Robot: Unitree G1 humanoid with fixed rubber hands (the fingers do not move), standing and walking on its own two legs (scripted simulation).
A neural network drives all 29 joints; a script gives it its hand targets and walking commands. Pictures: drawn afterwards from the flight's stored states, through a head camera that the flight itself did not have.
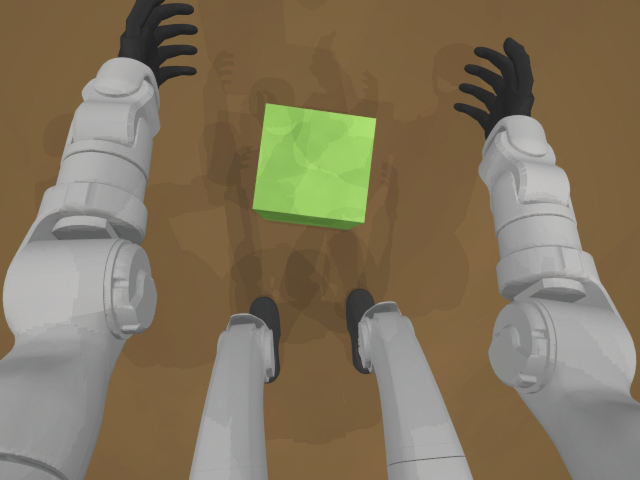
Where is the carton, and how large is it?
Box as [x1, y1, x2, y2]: [252, 103, 375, 229]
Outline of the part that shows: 266,103 252,208 264,219 345,229 362,223 365,211 375,118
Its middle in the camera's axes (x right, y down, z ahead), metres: -0.02 -0.13 +0.85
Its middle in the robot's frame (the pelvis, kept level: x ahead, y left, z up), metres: +0.51 -0.03 -0.52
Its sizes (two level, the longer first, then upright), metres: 0.210 0.200 0.250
